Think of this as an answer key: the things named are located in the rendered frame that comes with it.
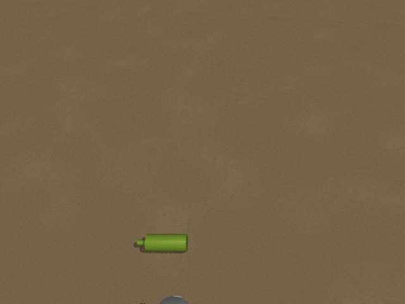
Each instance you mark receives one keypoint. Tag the bottle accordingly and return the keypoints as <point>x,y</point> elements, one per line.
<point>164,242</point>

